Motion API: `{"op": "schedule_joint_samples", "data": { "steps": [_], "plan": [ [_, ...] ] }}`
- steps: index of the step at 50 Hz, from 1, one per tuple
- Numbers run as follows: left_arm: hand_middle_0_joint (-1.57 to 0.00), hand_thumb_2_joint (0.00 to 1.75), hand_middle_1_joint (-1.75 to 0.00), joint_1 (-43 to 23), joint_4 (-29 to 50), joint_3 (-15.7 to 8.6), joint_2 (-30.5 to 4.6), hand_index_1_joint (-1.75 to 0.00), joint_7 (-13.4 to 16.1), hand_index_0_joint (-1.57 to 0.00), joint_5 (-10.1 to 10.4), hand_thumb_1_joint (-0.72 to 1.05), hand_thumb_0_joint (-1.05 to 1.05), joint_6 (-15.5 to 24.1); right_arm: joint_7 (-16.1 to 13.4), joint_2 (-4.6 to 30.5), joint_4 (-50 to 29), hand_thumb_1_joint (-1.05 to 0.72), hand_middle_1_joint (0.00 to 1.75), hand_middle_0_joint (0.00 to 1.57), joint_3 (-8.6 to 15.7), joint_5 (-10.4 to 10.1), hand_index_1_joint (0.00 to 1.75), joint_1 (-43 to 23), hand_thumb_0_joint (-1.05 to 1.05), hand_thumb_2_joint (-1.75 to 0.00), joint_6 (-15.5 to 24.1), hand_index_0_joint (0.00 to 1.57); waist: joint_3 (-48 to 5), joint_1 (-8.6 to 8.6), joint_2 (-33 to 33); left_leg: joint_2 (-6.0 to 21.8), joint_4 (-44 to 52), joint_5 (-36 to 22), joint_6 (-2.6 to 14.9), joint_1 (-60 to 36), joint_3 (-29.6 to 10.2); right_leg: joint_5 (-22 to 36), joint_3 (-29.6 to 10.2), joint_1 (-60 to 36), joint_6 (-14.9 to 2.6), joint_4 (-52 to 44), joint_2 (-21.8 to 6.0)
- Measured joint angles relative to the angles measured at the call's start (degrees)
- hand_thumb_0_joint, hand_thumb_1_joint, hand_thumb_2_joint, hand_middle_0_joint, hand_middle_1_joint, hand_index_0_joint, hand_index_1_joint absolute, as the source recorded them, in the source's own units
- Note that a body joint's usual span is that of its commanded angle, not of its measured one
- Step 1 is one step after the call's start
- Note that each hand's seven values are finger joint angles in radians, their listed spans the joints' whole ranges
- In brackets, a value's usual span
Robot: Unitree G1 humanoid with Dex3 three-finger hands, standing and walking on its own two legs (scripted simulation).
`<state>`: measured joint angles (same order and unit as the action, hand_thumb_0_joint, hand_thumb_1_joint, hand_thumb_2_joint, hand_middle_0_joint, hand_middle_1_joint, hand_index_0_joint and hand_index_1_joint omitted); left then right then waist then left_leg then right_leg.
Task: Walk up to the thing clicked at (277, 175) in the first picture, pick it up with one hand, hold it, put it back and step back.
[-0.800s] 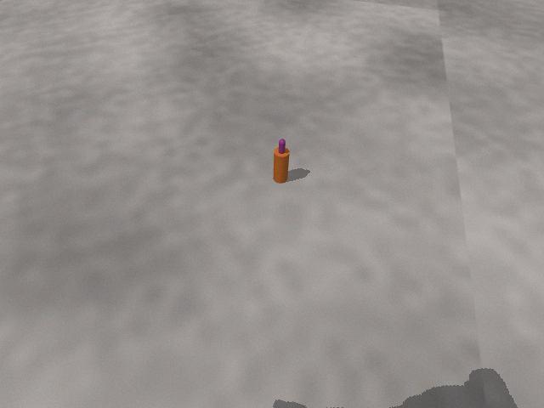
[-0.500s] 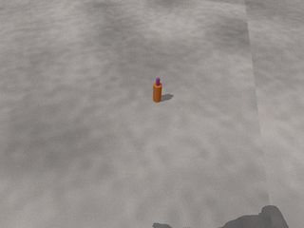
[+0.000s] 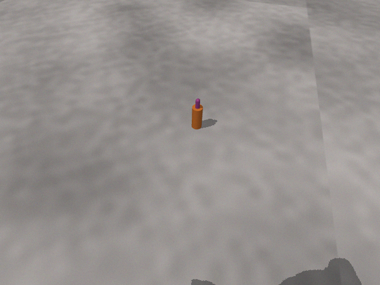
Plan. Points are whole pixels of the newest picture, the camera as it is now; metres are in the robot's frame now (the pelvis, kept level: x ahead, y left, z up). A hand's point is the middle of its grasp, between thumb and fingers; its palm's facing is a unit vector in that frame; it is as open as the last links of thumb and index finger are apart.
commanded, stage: stand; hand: left
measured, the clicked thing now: (197, 113) +1.27 -0.08 -0.65
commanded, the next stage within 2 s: walk up in 0.32 s
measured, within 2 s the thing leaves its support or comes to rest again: neither
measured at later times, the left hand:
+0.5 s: hand out of the picture +0.09 +0.26 -0.15, palm faces -0.10 -0.92 -0.37, open 7.4 cm
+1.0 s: hand (117, 235) +0.27 +0.19 -0.15, palm faces -0.14 -0.93 -0.35, open 7.4 cm
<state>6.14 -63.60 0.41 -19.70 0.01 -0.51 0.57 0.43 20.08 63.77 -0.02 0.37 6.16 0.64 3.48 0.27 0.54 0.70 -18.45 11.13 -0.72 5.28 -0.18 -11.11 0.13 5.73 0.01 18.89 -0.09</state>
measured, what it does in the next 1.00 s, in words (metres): walks ahead: right foot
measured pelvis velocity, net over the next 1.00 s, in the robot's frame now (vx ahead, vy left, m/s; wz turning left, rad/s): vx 0.20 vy -0.07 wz -0.14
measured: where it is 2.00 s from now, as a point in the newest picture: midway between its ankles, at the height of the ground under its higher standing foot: (208, 202)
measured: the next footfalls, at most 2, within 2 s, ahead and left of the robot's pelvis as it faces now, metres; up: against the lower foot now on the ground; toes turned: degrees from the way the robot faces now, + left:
right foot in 0.62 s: +0.16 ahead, -0.19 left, +0.00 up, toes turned -9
left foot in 1.04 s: +0.41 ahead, +0.04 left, +0.00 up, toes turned -3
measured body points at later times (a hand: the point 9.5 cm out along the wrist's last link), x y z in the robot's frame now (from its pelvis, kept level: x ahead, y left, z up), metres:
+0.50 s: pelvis +0.02 -0.01 -0.01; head +0.03 -0.02 +0.44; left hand +0.10 +0.31 -0.13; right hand +0.06 -0.34 -0.13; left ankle -0.01 +0.13 -0.75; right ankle +0.02 -0.14 -0.72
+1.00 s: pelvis +0.20 -0.07 -0.02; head +0.21 -0.07 +0.43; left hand +0.27 +0.24 -0.13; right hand +0.25 -0.41 -0.12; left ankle +0.35 +0.05 -0.73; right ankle +0.12 -0.18 -0.75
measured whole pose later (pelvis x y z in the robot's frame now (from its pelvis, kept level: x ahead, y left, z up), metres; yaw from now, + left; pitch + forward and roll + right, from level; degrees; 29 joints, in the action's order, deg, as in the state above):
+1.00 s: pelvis +0.20 -0.07 -0.02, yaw -8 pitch -3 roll -2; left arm 20.3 -51.0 -2.8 -23.3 -3.8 -0.9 3.9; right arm 5.7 24.1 52.5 4.6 2.0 14.2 2.3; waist 2.9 2.3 1.8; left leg 6.7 -36.7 11.2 0.0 26.6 1.6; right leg -20.1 1.3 3.0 -1.2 25.5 2.0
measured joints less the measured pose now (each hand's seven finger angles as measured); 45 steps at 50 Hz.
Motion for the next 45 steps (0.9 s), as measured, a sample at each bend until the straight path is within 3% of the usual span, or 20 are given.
{"op": "schedule_joint_samples", "data": {
  "steps": [16,20,22,25,29,31,32,34,36,38,45],
  "plan": [
    [-0.20,0.90,-0.30,0.4,-0.2,-0.2,-0.1,-0.30,0.0,-0.20,-0.1,0.90,0.01,0.0,0.0,0.0,-0.1,-0.90,0.30,0.20,-0.1,0.1,0.30,0.5,0.00,-0.90,-0.1,0.20,-0.1,-0.04,-0.1,0.1,0.1,-0.1,-0.02,0.1,-0.1,0.3,0.1,-0.1,-0.01,-0.4,0.1],
    [-0.20,0.90,-0.30,4.0,2.6,-2.6,-1.1,-0.30,-2.5,-0.20,-1.5,0.90,0.01,-0.1,1.7,0.3,-2.8,-0.90,0.30,0.21,2.2,1.4,0.30,3.0,0.00,-0.90,1.4,0.21,-2.1,0.38,-0.9,-0.1,-5.6,9.0,2.52,2.0,1.5,-11.2,-1.5,4.0,-1.61,8.8,0.2],
    [-0.20,0.90,-0.30,5.4,3.3,-3.5,-2.0,-0.30,-3.1,-0.20,-1.9,0.90,0.01,-0.5,2.1,1.0,-4.5,-0.90,0.30,0.21,3.4,1.8,0.30,4.4,0.00,-0.90,2.5,0.21,-2.5,0.07,-0.9,0.3,-5.6,5.8,2.97,1.8,2.6,-13.7,-1.5,7.9,-1.66,17.1,0.2],
    [-0.20,0.90,-0.30,6.2,4.3,-4.1,-3.9,-0.30,-4.0,-0.20,-1.9,0.90,0.01,-0.7,2.2,1.8,-6.2,-0.90,0.30,0.21,4.5,2.0,0.30,6.4,0.00,-0.90,3.5,0.21,-1.6,-0.84,-2.0,0.5,-4.5,5.4,1.88,-0.3,3.9,-14.1,-1.9,13.4,-1.09,24.8,-1.5],
    [-0.20,0.90,-0.30,6.8,6.2,-4.7,-5.0,-0.30,-5.4,-0.20,-1.7,0.91,0.01,0.2,2.7,4.3,-6.7,-0.90,0.30,0.21,5.5,2.4,0.30,9.0,0.00,-0.90,2.7,0.21,-0.6,-1.30,-0.9,2.4,-4.3,7.9,0.02,-4.0,5.1,-10.4,-0.8,15.6,-0.34,19.6,-3.8],
    [-0.20,0.90,-0.30,7.1,7.2,-5.1,-5.4,-0.30,-5.5,-0.20,-1.8,0.91,0.01,1.1,2.8,5.6,-6.8,-0.90,0.30,0.21,5.9,2.4,0.30,9.8,0.00,-0.90,2.0,0.21,-0.2,-1.37,0.2,4.1,-8.9,11.7,-0.29,-4.0,5.2,-3.7,0.4,14.3,0.03,15.7,-3.7],
    [-0.20,0.90,-0.30,7.0,7.8,-5.4,-5.5,-0.30,-5.3,-0.20,-1.8,0.90,0.01,1.8,2.7,6.1,-6.7,-0.90,0.30,0.21,6.0,2.4,0.30,10.2,0.01,-0.90,1.6,0.21,0.2,-1.44,1.3,5.5,-14.5,14.2,1.00,-2.3,4.3,-0.6,1.5,13.9,0.03,16.4,-2.7],
    [-0.20,0.90,-0.30,7.4,9.5,-5.8,-5.3,-0.30,-4.3,-0.20,-1.7,0.91,0.01,2.8,2.3,6.4,-6.2,-0.90,0.30,0.21,5.8,1.9,0.30,10.0,0.01,-0.90,0.3,0.20,0.3,-0.49,2.2,4.5,-29.2,17.6,2.04,3.7,0.6,-3.2,2.3,13.6,-0.65,19.1,-1.3],
    [-0.20,0.90,-0.30,8.1,10.3,-5.3,-4.4,-0.30,-4.0,-0.20,-1.0,0.91,0.01,2.8,2.6,6.4,-6.1,-0.90,0.30,0.20,5.3,1.4,0.30,9.4,0.01,-0.90,-0.1,0.20,0.3,0.31,2.7,2.8,-39.4,15.4,2.43,9.6,-0.4,-4.3,2.4,11.2,-1.66,17.2,-0.4],
    [-0.20,0.90,-0.30,9.2,10.6,-4.5,-3.5,-0.30,-3.7,-0.20,-0.6,0.90,0.01,2.8,3.0,6.4,-6.8,-0.90,0.30,0.20,4.9,1.1,0.30,8.9,0.01,-0.90,0.3,0.20,0.1,0.74,3.3,2.7,-42.4,11.8,2.52,14.4,0.4,-3.7,2.4,8.2,-2.16,13.4,0.4],
    [-0.20,0.90,-0.30,13.0,11.6,-3.5,-2.9,-0.30,-3.8,-0.20,-0.2,0.90,0.01,3.2,4.9,4.6,-10.5,-0.90,0.30,0.20,4.4,1.6,0.30,8.3,0.01,-0.90,1.3,0.20,-0.5,1.66,2.6,5.5,-28.4,4.7,0.52,22.5,1.1,-4.2,1.3,0.7,-2.54,5.8,2.2]
  ]
}}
